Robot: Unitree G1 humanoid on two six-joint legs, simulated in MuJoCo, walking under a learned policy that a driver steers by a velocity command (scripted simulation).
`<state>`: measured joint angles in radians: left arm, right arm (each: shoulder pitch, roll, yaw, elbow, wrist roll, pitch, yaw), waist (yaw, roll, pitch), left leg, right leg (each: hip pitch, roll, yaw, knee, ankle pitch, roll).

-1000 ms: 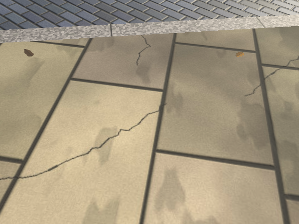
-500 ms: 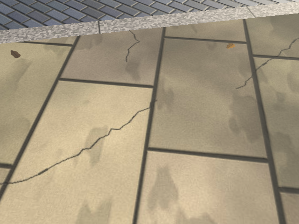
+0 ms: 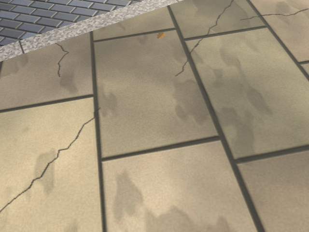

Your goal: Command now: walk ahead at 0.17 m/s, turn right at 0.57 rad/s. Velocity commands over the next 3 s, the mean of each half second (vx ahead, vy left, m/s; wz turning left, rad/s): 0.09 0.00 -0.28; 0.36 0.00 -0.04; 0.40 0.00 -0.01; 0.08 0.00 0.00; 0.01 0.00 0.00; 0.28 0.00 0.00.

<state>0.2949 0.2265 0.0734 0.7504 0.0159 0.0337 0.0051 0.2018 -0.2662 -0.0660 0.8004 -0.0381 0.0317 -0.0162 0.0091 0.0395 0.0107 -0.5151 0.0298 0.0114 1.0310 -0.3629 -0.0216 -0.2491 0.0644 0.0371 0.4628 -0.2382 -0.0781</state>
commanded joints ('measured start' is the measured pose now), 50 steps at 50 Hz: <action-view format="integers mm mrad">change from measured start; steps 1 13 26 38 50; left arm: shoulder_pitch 19 -14 -81 121 211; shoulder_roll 146 151 94 152 158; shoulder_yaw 37 20 -17 0 -14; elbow -74 -80 -43 44 154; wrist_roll -2 -2 28 14 0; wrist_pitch -30 -36 -29 -101 -125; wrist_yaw -2 7 -18 -4 -4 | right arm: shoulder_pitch -56 21 115 -12 -259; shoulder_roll -76 -26 -127 -85 -34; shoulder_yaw -17 17 1 -8 23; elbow -90 -114 -62 -90 -178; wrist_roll -4 28 21 17 11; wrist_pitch -19 -36 -38 -77 -62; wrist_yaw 17 -21 0 45 70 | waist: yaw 13 -29 -48 36 50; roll -131 -127 100 -111 -137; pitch -29 -28 46 129 123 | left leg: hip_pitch -168 290 408 -271 -84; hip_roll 4 -49 205 14 7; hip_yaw -33 15 -328 -47 84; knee -22 -556 -882 -114 -393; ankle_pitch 54 119 -198 -6 288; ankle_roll -12 37 234 103 70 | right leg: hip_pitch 160 23 -164 345 272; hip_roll -227 -202 -25 -352 -262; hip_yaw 368 302 -47 398 50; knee -276 -55 219 -367 -339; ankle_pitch -234 386 -217 -297 475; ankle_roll -168 -103 63 -156 -98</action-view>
